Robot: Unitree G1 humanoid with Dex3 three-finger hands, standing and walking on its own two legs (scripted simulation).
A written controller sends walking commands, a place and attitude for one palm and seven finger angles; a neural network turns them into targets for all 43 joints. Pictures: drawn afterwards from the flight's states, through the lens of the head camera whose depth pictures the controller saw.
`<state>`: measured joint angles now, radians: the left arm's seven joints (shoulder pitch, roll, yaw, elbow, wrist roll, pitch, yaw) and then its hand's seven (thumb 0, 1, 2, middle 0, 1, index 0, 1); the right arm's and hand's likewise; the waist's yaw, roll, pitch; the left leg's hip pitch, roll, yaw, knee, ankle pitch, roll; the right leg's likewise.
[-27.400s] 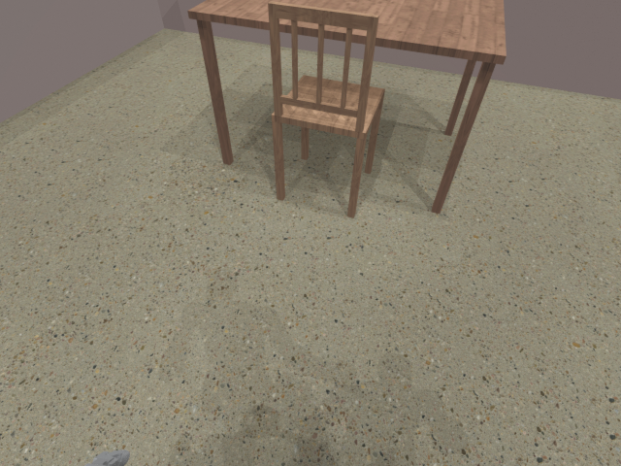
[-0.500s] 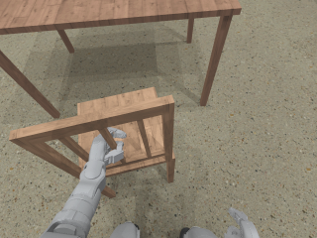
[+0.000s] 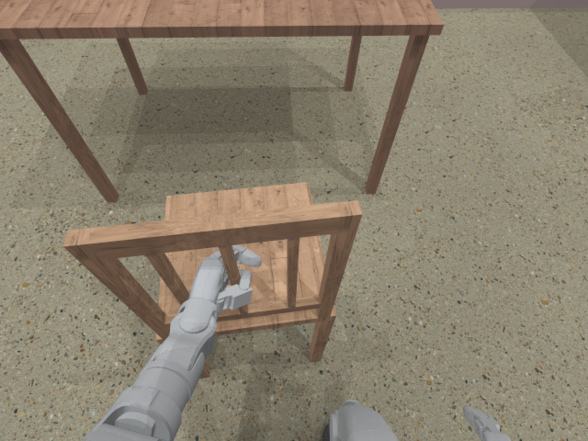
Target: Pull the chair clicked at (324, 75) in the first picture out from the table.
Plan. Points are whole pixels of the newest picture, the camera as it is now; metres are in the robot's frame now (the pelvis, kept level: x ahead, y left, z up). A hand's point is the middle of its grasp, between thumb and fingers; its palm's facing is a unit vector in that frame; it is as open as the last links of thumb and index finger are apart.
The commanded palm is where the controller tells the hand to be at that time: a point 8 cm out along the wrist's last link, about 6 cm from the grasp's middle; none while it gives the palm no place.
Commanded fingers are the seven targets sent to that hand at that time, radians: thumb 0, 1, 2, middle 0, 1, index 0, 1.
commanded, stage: stop walking, hand still on the chair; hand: left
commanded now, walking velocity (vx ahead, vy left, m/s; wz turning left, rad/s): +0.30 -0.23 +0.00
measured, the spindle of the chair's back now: (235, 280) +0.36 +0.10 -0.09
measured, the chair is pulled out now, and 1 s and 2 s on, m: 0.53 0.60 0.60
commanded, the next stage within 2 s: open the thumb and straighten the fingers in 0.84 s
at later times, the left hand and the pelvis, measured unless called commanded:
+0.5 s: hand (238, 332) +0.27 +0.08 -0.06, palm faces -0.08 -0.98 -0.16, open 4.9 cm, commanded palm +0.25 +0.14 -0.06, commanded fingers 0.00 0.90 0.90 -0.50 -1.45 -0.50 -1.45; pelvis -0.02 -0.01 +0.00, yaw -1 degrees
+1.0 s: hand (237, 330) +0.27 +0.09 -0.06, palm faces -0.13 -0.98 -0.14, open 5.0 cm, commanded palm +0.26 +0.15 -0.04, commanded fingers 0.00 0.42 0.67 -0.50 -1.45 -0.50 -1.45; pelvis -0.03 +0.01 +0.00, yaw -2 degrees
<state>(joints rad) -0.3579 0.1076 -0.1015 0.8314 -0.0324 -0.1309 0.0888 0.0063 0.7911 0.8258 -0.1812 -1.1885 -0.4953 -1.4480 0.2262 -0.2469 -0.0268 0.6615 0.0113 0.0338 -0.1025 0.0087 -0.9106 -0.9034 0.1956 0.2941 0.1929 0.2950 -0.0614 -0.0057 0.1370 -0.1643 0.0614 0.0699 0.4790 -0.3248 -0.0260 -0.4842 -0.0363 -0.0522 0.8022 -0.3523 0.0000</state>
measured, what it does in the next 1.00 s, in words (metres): steps on the spot: right foot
